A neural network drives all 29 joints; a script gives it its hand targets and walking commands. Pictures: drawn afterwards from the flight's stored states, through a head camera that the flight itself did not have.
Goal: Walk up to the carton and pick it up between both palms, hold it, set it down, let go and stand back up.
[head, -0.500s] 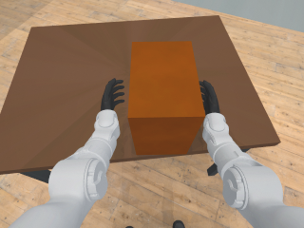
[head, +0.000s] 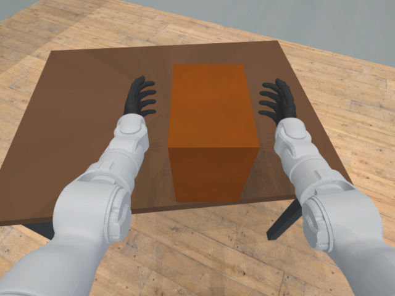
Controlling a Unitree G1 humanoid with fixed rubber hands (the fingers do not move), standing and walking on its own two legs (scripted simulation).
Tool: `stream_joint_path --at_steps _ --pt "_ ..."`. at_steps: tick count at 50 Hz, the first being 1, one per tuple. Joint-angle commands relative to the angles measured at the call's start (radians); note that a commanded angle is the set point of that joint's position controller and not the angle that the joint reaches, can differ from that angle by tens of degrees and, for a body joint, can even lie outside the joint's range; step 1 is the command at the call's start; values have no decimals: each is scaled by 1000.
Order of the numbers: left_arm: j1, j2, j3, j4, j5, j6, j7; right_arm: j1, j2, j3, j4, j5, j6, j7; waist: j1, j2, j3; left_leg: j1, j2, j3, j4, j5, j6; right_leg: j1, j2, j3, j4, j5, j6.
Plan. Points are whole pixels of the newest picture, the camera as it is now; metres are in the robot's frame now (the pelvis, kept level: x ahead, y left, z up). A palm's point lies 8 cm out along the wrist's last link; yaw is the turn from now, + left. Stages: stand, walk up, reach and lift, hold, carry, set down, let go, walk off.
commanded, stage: set down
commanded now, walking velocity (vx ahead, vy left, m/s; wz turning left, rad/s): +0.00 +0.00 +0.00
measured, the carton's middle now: (207, 137) +0.48 -0.04 +0.00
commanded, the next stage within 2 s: none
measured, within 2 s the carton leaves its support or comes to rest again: neither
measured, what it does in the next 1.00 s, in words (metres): stands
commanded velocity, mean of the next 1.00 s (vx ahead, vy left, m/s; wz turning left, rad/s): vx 0.00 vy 0.00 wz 0.00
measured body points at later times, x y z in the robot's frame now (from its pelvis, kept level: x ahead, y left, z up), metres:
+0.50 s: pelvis -0.01 +0.00 +0.01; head +0.01 +0.01 +0.46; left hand +0.46 +0.13 +0.15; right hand +0.44 -0.20 +0.18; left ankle +0.02 +0.15 -0.73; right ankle +0.02 -0.13 -0.73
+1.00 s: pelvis -0.01 +0.00 +0.01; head +0.00 +0.01 +0.46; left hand +0.42 +0.13 +0.10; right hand +0.40 -0.19 +0.10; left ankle +0.02 +0.15 -0.73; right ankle +0.02 -0.13 -0.73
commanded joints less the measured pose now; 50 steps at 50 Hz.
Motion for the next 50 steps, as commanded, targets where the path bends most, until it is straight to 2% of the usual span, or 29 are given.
stream_joint_path --at_steps 1,2,3,5,6,7,8,9,11,12,14,16,18,19,21,23,25,28,31,34,37,39,40,41,42,44,46,48,50 --pt "-457 129 -67 -219 -57 11 -10 -512 -160 19 -196 78 19 -6 27 -15 -681 357 -71 91 75 293 -20 216 79 -39 19 346 -13" --pt "-463 126 -73 -216 -54 20 -10 -517 -173 -1 -189 70 27 -9 10 -11 -676 359 -71 87 71 286 -21 205 83 -45 18 329 -14" --pt "-465 148 -68 -240 -62 30 -7 -520 -178 12 -222 83 34 -9 26 -12 -698 372 -70 91 75 310 -21 222 83 -42 18 361 -11" --pt "-453 133 -67 -217 -52 56 -11 -530 -180 11 -198 84 51 -12 18 -24 -677 378 -71 92 70 318 -21 230 84 -43 16 382 -8" --pt "-475 144 -63 -292 -53 67 -9 -551 -203 -5 -249 90 53 -14 20 -7 -736 402 -69 95 68 336 -32 249 91 -43 12 406 -11" --pt "-464 140 -58 -260 -48 80 -12 -542 -189 9 -213 93 70 -14 26 -11 -694 396 -68 91 62 328 -30 248 90 -41 9 394 -13" --pt "-481 160 -49 -304 -54 92 -10 -568 -201 17 -265 105 73 -15 36 -12 -730 400 -68 95 65 352 -32 283 89 -40 13 429 -10" --pt "-487 151 -54 -297 -45 107 -11 -565 -214 11 -225 107 84 -16 24 2 -706 402 -66 93 65 357 -36 280 92 -40 10 430 -12" --pt "-474 163 -47 -339 -38 141 -14 -567 -236 -1 -252 113 102 -20 27 9 -727 439 -64 98 63 398 -45 298 99 -41 -3 471 -11" --pt "-494 166 -41 -324 -33 160 -16 -591 -233 7 -248 115 118 -19 29 4 -709 434 -64 98 56 379 -43 301 101 -38 -9 444 -11" --pt "-486 179 -35 -402 -26 200 -15 -579 -254 9 -278 143 145 -18 37 15 -716 477 -64 101 41 391 -45 324 105 -39 -17 462 -11" --pt "-488 176 -31 -413 -34 233 -18 -580 -262 9 -249 143 176 -13 33 12 -693 484 -63 98 30 370 -43 326 111 -41 -26 424 -10" --pt "-389 152 -39 -430 -15 272 -31 -511 -250 40 -267 166 195 -15 38 -2 -656 517 -57 98 18 386 -46 370 114 -40 -36 454 -12" --pt "-319 137 -37 -433 -14 288 -41 -442 -250 53 -255 170 205 -12 26 -18 -602 524 -55 92 9 394 -44 399 117 -41 -38 469 -11" --pt "-196 103 -29 -439 22 311 -65 -347 -225 91 -261 189 205 -13 35 -19 -514 537 -52 90 -9 406 -45 461 117 -36 -43 495 -10" --pt "-153 124 -25 -413 41 319 -82 -279 -210 99 -204 180 221 -9 29 -15 -369 509 -56 87 -53 327 -30 469 111 -34 -61 404 -7" --pt "-174 139 -28 -462 35 307 -87 -282 -188 99 -201 166 221 -4 38 7 -298 486 -60 82 -73 259 -25 445 104 -40 -71 296 -3" --pt "-246 144 -69 -557 -2 263 -69 -305 -172 55 -221 128 211 10 31 28 -263 446 -60 74 -97 114 -21 374 95 -50 -80 123 -10" --pt "-367 155 -114 -587 -56 210 -37 -403 -170 12 -243 89 210 33 37 36 -286 409 -61 72 -109 -51 -13 284 86 -60 -76 -52 -17" --pt "-324 150 -136 -501 -87 177 -23 -374 -145 6 -226 52 212 48 37 5 -307 388 -63 70 -100 -148 5 245 75 -63 -69 -144 -20" --pt "-378 173 -161 -405 -123 159 -12 -447 -160 -19 -230 22 215 51 30 -5 -359 349 -68 71 -84 -193 21 195 65 -63 -59 -191 -25" --pt "-325 151 -169 -347 -124 147 -16 -399 -145 -24 -202 3 208 41 22 -20 -348 344 -70 68 -79 -173 25 212 60 -58 -56 -163 -24" --pt "-272 145 -160 -325 -105 143 -22 -354 -131 -13 -179 3 200 34 33 -4 -327 352 -70 69 -78 -148 22 232 56 -49 -56 -128 -25" --pt "-276 130 -160 -306 -101 143 -27 -357 -129 -16 -150 1 197 31 22 -9 -328 352 -69 64 -78 -131 21 243 60 -49 -54 -103 -24" --pt "-192 117 -150 -288 -82 133 -37 -269 -104 13 -125 7 187 27 26 -4 -300 357 -70 63 -75 -95 23 285 51 -34 -52 -66 -27" --pt "-81 109 -112 -299 -42 115 -62 -163 -79 42 -131 19 151 12 39 -7 -306 399 -73 72 -68 22 15 368 50 -18 -52 73 -16" --pt "-32 112 -60 -366 -5 92 -79 -114 -76 61 -183 43 96 0 48 -10 -373 442 -79 77 -40 170 -3 451 61 -15 -40 231 -10" --pt "74 106 -1 -493 39 63 -94 -6 -59 85 -270 79 32 -13 69 -1 -454 492 -85 80 -12 357 -25 571 71 2 -25 426 -4" --pt "101 117 29 -566 57 48 -102 -9 -75 83 -339 86 -23 -22 80 17 -467 490 -93 84 3 418 -34 596 79 -1 -19 481 0"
